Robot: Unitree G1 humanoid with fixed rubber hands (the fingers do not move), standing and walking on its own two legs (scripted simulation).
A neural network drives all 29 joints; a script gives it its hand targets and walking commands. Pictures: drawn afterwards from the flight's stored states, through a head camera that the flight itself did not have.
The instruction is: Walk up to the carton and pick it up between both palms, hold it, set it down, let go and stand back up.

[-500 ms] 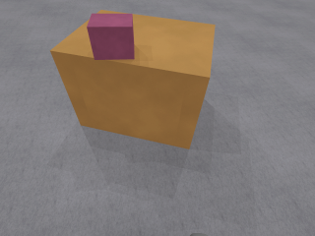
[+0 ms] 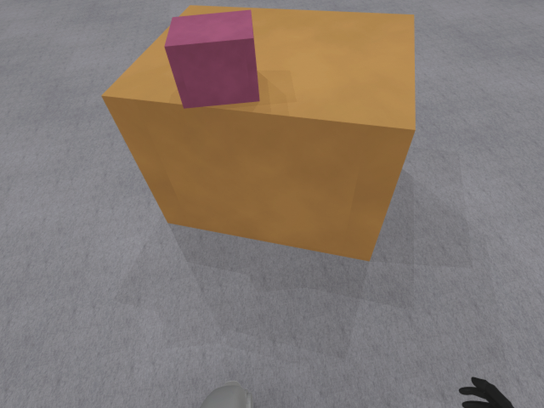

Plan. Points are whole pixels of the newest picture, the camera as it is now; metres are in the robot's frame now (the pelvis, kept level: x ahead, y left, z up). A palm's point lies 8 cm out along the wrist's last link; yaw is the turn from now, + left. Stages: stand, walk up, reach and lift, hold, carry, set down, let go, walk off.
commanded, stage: walk up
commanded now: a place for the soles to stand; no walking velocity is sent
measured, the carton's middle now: (216, 60) +0.97 +0.17 +0.01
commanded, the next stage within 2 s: none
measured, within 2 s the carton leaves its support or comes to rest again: neither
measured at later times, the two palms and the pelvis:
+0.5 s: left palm out of the picture +0.18 +0.44 -0.05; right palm out of the picture +0.15 -0.21 -0.08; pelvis +0.12 +0.11 +0.02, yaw -3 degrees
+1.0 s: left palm out of the picture +0.23 +0.56 -0.10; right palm (343, 334) +0.26 -0.10 -0.10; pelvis +0.18 +0.22 -0.01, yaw -1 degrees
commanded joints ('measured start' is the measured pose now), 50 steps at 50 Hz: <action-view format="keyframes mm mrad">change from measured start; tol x32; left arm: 1 -48 282 98 -23 11 -7 42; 24 -6 183 77 29 -21 26 5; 30 437 284 139 131 -18 2 57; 50 -30 250 108 15 13 86 23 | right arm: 1 196 -200 -149 2 -55 -52 -5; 50 -32 -301 -144 -45 -42 -55 -85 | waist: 1 -121 -103 -204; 3 -133 270 -186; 42 0 -392 -75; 50 -10 100 143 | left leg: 1 527 -57 5 -274 162 -2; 5 350 294 -533 -742 -618 133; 28 503 16 79 -124 823 62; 31 -197 -138 -36 451 -153 -60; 33 -197 -29 -255 569 -146 -65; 45 531 -69 -29 -209 71 -29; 48 196 329 -639 -725 -576 79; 50 134 264 -487 -710 -550 21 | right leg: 1 -185 -59 75 147 146 -150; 5 -487 64 38 636 -138 -75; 28 109 114 -145 -256 264 -41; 31 578 -297 571 -247 400 -266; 34 75 -386 696 -416 -148 -386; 50 -414 113 148 516 -88 -39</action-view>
